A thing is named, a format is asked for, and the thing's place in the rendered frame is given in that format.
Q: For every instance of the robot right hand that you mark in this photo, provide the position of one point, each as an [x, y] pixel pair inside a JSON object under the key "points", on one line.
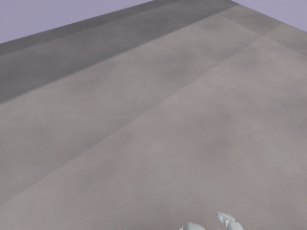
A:
{"points": [[228, 221]]}

